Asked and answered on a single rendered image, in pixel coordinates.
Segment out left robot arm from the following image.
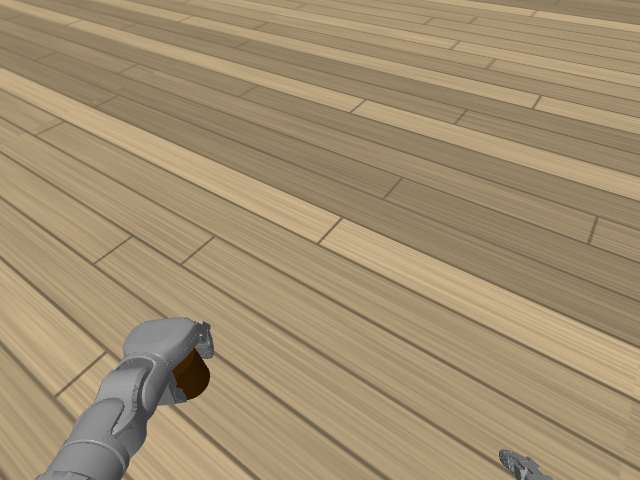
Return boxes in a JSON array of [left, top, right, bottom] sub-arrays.
[[34, 352, 170, 480]]

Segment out tin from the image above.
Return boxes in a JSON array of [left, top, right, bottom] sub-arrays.
[[172, 348, 210, 400]]

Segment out left robot hand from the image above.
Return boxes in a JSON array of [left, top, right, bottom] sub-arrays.
[[123, 317, 214, 406]]

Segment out right robot hand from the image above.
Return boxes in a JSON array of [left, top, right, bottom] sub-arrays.
[[499, 449, 553, 480]]

